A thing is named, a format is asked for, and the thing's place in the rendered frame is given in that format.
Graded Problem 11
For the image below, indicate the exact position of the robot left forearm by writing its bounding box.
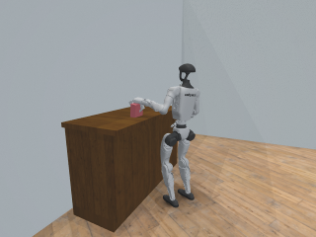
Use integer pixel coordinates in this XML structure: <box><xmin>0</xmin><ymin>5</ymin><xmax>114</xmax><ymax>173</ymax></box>
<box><xmin>142</xmin><ymin>99</ymin><xmax>164</xmax><ymax>112</ymax></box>

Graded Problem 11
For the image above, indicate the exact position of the robot left shin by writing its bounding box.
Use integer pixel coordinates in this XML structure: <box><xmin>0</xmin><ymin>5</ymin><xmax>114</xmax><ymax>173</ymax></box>
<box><xmin>161</xmin><ymin>164</ymin><xmax>176</xmax><ymax>200</ymax></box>

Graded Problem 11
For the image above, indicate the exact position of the robot left hand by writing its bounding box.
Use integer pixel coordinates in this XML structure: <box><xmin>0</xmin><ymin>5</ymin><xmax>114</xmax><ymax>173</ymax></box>
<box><xmin>129</xmin><ymin>97</ymin><xmax>145</xmax><ymax>112</ymax></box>

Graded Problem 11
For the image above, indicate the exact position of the robot right upper arm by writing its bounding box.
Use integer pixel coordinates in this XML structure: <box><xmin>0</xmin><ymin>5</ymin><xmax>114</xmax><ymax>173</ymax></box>
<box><xmin>193</xmin><ymin>88</ymin><xmax>200</xmax><ymax>116</ymax></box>

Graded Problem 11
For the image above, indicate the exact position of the robot torso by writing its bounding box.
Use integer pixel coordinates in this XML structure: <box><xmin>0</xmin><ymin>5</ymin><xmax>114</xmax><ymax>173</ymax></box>
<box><xmin>172</xmin><ymin>84</ymin><xmax>197</xmax><ymax>141</ymax></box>

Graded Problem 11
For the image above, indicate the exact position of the sponge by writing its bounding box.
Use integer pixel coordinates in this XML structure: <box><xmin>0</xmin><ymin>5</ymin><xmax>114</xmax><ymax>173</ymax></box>
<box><xmin>130</xmin><ymin>103</ymin><xmax>143</xmax><ymax>118</ymax></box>

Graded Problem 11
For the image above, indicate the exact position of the robot left upper arm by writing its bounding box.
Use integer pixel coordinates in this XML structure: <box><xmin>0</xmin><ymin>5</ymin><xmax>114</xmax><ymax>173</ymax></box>
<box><xmin>159</xmin><ymin>86</ymin><xmax>181</xmax><ymax>115</ymax></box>

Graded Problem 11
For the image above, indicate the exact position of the table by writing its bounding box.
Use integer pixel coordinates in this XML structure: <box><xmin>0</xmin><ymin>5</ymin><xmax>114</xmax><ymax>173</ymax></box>
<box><xmin>61</xmin><ymin>106</ymin><xmax>178</xmax><ymax>232</ymax></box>

